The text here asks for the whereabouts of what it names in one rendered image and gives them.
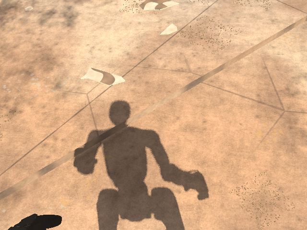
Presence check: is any robot left hand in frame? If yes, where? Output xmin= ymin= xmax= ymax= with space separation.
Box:
xmin=8 ymin=214 xmax=62 ymax=230

